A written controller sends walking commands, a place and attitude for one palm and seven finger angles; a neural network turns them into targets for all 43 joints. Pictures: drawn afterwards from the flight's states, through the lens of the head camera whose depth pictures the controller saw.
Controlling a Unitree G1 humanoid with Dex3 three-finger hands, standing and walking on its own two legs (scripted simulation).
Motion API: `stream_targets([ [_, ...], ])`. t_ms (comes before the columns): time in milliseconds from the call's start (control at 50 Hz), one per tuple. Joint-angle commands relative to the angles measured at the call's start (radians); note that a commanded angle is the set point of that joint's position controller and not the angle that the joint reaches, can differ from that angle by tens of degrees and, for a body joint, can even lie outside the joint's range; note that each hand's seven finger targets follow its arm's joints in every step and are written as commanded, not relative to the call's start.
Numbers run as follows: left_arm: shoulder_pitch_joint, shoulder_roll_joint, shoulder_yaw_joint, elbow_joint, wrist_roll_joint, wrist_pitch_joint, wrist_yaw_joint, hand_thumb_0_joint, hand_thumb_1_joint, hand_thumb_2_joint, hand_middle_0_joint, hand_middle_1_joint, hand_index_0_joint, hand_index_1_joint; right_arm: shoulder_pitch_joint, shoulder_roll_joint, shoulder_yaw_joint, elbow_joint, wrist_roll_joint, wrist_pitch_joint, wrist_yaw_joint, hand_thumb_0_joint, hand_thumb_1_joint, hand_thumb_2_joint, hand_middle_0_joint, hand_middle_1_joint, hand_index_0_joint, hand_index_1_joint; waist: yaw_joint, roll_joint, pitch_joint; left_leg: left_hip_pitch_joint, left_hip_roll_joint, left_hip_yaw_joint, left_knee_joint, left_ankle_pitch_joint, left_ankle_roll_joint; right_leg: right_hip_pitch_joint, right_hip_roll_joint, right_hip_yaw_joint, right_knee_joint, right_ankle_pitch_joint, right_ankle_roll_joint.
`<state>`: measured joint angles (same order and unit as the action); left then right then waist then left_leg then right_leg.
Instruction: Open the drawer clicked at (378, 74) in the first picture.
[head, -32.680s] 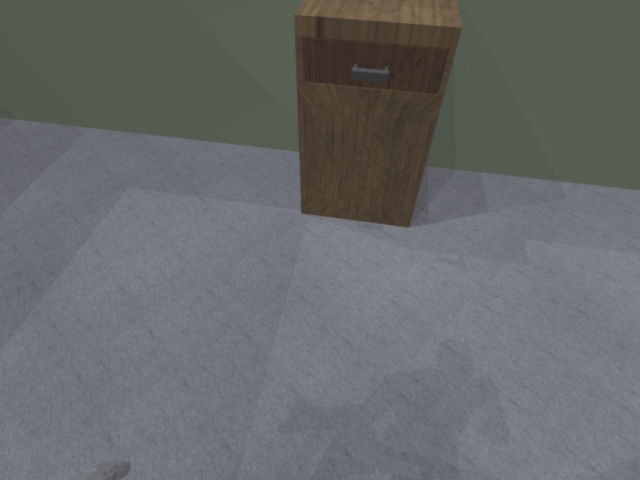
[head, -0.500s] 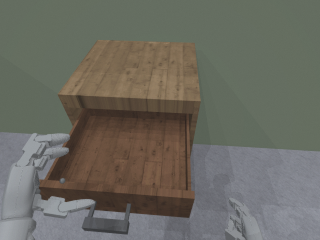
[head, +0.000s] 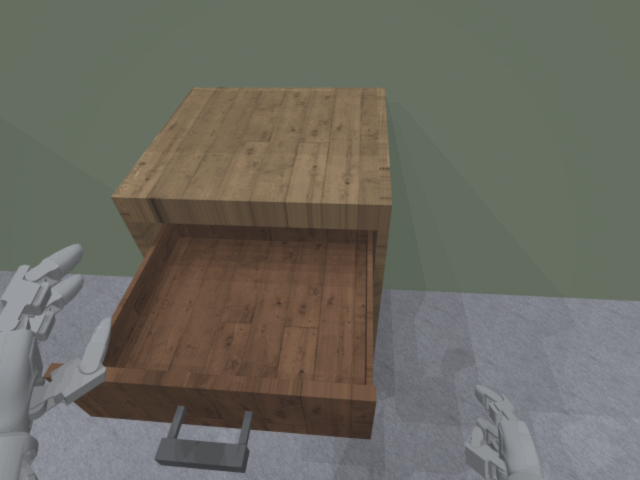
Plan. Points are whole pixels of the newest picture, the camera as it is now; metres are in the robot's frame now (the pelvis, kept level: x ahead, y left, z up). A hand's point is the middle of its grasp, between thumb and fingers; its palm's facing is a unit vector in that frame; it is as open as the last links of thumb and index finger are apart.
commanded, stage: draw the hand back to the body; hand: left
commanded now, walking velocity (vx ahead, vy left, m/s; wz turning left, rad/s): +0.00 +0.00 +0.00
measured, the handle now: (208, 435) +0.19 +0.19 -0.07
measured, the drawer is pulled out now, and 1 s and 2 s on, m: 0.30 0.30 0.30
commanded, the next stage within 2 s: step back with the hand held close in 0.20 s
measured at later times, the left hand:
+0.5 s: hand (84, 357) +0.18 +0.24 +0.16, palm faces +0.34 -0.81 -0.48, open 7.4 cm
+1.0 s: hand (32, 427) +0.12 +0.26 +0.15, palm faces +0.34 -0.82 -0.46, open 7.4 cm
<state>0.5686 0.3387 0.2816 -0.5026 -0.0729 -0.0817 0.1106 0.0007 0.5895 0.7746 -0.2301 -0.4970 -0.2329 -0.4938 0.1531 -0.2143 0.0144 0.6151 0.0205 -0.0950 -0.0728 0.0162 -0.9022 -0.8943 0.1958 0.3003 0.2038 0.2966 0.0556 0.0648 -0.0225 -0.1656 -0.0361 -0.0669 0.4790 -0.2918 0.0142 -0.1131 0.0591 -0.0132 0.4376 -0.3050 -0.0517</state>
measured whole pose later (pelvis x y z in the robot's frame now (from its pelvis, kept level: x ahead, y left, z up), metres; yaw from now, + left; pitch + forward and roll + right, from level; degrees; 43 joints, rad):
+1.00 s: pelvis -0.07 +0.02 -0.01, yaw +0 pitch +3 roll -2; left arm 0.64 0.39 0.37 -0.63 -0.05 -0.17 0.14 0.01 0.88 0.90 -0.21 -0.31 -0.21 -0.30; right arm 0.16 -0.18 0.01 0.54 0.02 -0.04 -0.06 0.01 -0.90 -0.89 0.20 0.30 0.21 0.30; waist 0.00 0.01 0.00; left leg -0.43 -0.04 -0.06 0.63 -0.26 0.03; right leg -0.37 0.05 -0.03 0.56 -0.25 -0.03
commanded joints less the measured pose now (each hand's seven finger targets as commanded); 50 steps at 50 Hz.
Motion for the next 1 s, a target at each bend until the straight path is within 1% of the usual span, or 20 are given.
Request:
stream_targets([
  [0,-0.056,0.155,0.11,-0.198,-0.007,-0.056,0.017,0.0,0.9,0.9,-0.2,-0.3,-0.2,-0.3,-0.143,-0.093,-0.033,-0.164,0.004,-0.045,-0.01,0.0,-0.9,-0.9,0.2,0.3,0.2,0.3,-0.006,-0.019,-0.053,0.061,0.055,0.046,-0.017,0.306,0.012,-0.042,-0.089,0.004,-0.073,0.37,0.038],
  [80,-0.048,0.167,0.119,-0.204,-0.006,-0.062,0.019,0.0,0.9,0.9,-0.2,-0.3,-0.2,-0.3,-0.139,-0.085,-0.029,-0.17,0.003,-0.044,-0.01,0.0,-0.9,-0.9,0.2,0.3,0.2,0.3,-0.002,-0.036,-0.072,0.07,0.058,0.042,-0.025,0.299,0.013,-0.034,-0.091,0.0,-0.067,0.347,0.04],
  [100,-0.069,0.168,0.117,-0.226,-0.006,-0.062,0.019,0.0,0.9,0.9,-0.2,-0.3,-0.2,-0.3,-0.145,-0.09,-0.029,-0.168,0.004,-0.046,-0.01,0.0,-0.9,-0.9,0.2,0.3,0.2,0.3,-0.003,0.013,-0.065,0.067,0.054,0.043,-0.023,0.291,0.01,-0.037,-0.09,0.006,-0.075,0.337,0.036],
  [120,-0.073,0.187,0.133,-0.224,0.0,-0.066,0.022,0.0,0.9,0.9,-0.2,-0.3,-0.2,-0.3,-0.136,-0.088,-0.027,-0.163,0.002,-0.048,-0.01,0.0,-0.9,-0.9,0.2,0.3,0.2,0.3,-0.001,-0.001,-0.08,0.075,0.055,0.04,-0.025,0.296,0.009,-0.035,-0.091,0.0,-0.072,0.337,0.036],
  [160,-0.048,0.169,0.123,-0.202,-0.003,-0.063,0.021,0.0,0.9,0.9,-0.2,-0.3,-0.2,-0.3,-0.137,-0.085,-0.027,-0.165,0.003,-0.045,-0.008,0.0,-0.9,-0.9,0.2,0.3,0.2,0.3,0.001,-0.027,-0.073,0.07,0.057,0.039,-0.025,0.297,0.011,-0.037,-0.09,-0.005,-0.07,0.336,0.039],
  [200,-0.058,0.162,0.117,-0.205,-0.008,-0.058,0.02,0.0,0.9,0.9,-0.2,-0.3,-0.2,-0.3,-0.146,-0.088,-0.03,-0.164,0.004,-0.043,-0.01,0.0,-0.9,-0.9,0.2,0.3,0.2,0.3,-0.005,0.006,-0.054,0.068,0.055,0.043,-0.025,0.275,0.01,-0.047,-0.089,0.005,-0.084,0.32,0.037],
  [280,-0.044,0.157,0.114,-0.183,-0.006,-0.063,0.02,0.0,0.9,0.9,-0.2,-0.3,-0.2,-0.3,-0.143,-0.086,-0.032,-0.165,0.005,-0.041,-0.01,0.0,-0.9,-0.9,0.2,0.3,0.2,0.3,-0.004,-0.039,-0.054,0.07,0.058,0.043,-0.025,0.262,0.015,-0.052,-0.091,0.005,-0.083,0.303,0.042],
  [300,-0.249,0.326,0.288,-0.294,0.001,-0.123,0.032,0.0,0.9,0.9,-0.2,-0.3,-0.2,-0.3,-0.073,-0.111,-0.023,-0.215,0.012,-0.031,-0.001,0.0,-0.9,-0.9,0.2,0.3,0.2,0.3,-0.034,0.038,0.067,0.0,0.054,-0.005,-0.006,0.201,0.031,-0.144,-0.135,0.11,-0.147,0.337,0.03],
  [320,-0.183,0.292,0.276,-0.257,0.01,-0.139,0.029,0.0,0.9,0.9,-0.2,-0.3,-0.2,-0.3,-0.08,-0.099,-0.035,-0.182,0.006,-0.028,0.002,0.0,-0.9,-0.9,0.2,0.3,0.2,0.3,-0.038,-0.055,0.017,0.007,0.064,-0.023,0.015,0.198,0.028,-0.118,-0.159,0.138,-0.145,0.379,0.024],
  [340,-0.079,0.206,0.208,-0.174,0.013,-0.137,0.015,0.0,0.9,0.9,-0.2,-0.3,-0.2,-0.3,-0.09,-0.108,-0.039,-0.176,0.002,-0.015,0.005,0.0,-0.9,-0.9,0.2,0.3,0.2,0.3,-0.047,-0.104,-0.002,0.019,0.06,-0.016,0.035,0.216,0.031,-0.114,-0.164,0.126,-0.134,0.42,0.029],
  [380,0.005,0.153,0.158,-0.156,0.017,-0.133,0.001,0.0,0.9,0.9,-0.2,-0.3,-0.2,-0.3,-0.106,-0.117,-0.047,-0.187,0.004,0.008,0.014,0.0,-0.9,-0.9,0.2,0.3,0.2,0.3,-0.051,-0.101,-0.061,0.018,0.064,-0.002,0.044,0.282,0.033,-0.075,-0.171,0.107,-0.099,0.497,0.043],
  [440,0.065,0.157,0.161,-0.185,0.022,-0.134,0.003,0.0,0.9,0.9,-0.2,-0.3,-0.2,-0.3,-0.116,-0.12,-0.06,-0.198,0.007,0.033,0.016,0.0,-0.9,-0.9,0.2,0.3,0.2,0.3,-0.048,-0.05,-0.115,0.015,0.086,-0.007,0.024,0.369,0.032,-0.057,-0.161,0.088,-0.058,0.48,0.045],
  [500,0.075,0.213,0.205,-0.259,0.024,-0.137,0.013,0.0,0.9,0.9,-0.2,-0.3,-0.2,-0.3,-0.132,-0.122,-0.069,-0.214,0.009,0.052,0.01,0.0,-0.9,-0.9,0.2,0.3,0.2,0.3,-0.049,-0.06,-0.151,-0.003,0.101,-0.019,0.018,0.409,0.028,-0.055,-0.156,0.083,-0.03,0.455,0.041],
  [620,0.129,0.228,0.229,-0.32,0.021,-0.139,0.034,0.0,0.9,0.9,-0.2,-0.3,-0.2,-0.3,-0.112,-0.112,-0.072,-0.232,0.005,0.066,-0.004,0.0,-0.9,-0.9,0.2,0.3,0.2,0.3,-0.051,0.006,-0.163,-0.095,0.138,-0.079,-0.018,0.428,0.033,-0.032,-0.119,0.044,0.035,0.345,0.038],
  [760,0.133,0.21,0.22,-0.34,0.022,-0.141,0.045,0.0,0.9,0.9,-0.2,-0.3,-0.2,-0.3,-0.09,-0.114,-0.072,-0.231,-0.006,0.033,-0.006,0.0,-0.9,-0.9,0.2,0.3,0.2,0.3,-0.052,0.061,-0.143,-0.235,0.193,-0.123,-0.075,0.29,0.056,-0.033,-0.089,0.031,0.124,0.136,0.048],
  [840,0.094,0.197,0.208,-0.335,0.022,-0.139,0.045,0.0,0.9,0.9,-0.2,-0.3,-0.2,-0.3,-0.081,-0.12,-0.068,-0.227,-0.005,0.017,-0.004,0.0,-0.9,-0.9,0.2,0.3,0.2,0.3,-0.059,0.05,-0.099,-0.347,0.211,-0.14,-0.095,0.093,0.07,-0.029,-0.085,0.048,0.149,0.055,0.046],
  [860,0.086,0.202,0.219,-0.327,0.025,-0.142,0.046,0.0,0.9,0.9,-0.2,-0.3,-0.2,-0.3,-0.081,-0.121,-0.066,-0.227,-0.005,0.014,-0.005,0.0,-0.9,-0.9,0.2,0.3,0.2,0.3,-0.06,0.049,-0.087,-0.394,0.205,-0.139,-0.093,0.012,0.072,-0.013,-0.088,0.058,0.146,0.073,0.046],
  [900,0.066,0.211,0.223,-0.322,0.026,-0.142,0.048,0.0,0.9,0.9,-0.2,-0.3,-0.2,-0.3,-0.074,-0.12,-0.067,-0.226,-0.002,0.01,-0.006,0.0,-0.9,-0.9,0.2,0.3,0.2,0.3,-0.065,-0.027,-0.078,-0.419,0.159,-0.119,-0.049,-0.113,0.059,-0.028,-0.114,0.112,0.09,0.1,0.031],
  [960,0.041,0.201,0.189,-0.325,0.021,-0.157,0.051,0.0,0.9,0.9,-0.2,-0.3,-0.2,-0.3,-0.057,-0.115,-0.069,-0.212,0.002,0.004,0.003,0.0,-0.9,-0.9,0.2,0.3,0.2,0.3,-0.081,-0.136,-0.053,-0.25,0.052,-0.044,0.163,-0.138,0.018,-0.276,-0.234,0.258,-0.12,-0.073,-0.034],
  [980,0.035,0.202,0.184,-0.327,0.021,-0.164,0.054,0.0,0.9,0.9,-0.2,-0.3,-0.2,-0.3,-0.051,-0.114,-0.069,-0.196,0.0,0.001,0.004,0.0,-0.9,-0.9,0.2,0.3,0.2,0.3,-0.086,-0.158,-0.058,-0.182,0.032,-0.019,0.243,-0.108,0.005,-0.339,-0.28,0.272,-0.149,-0.085,-0.059],
])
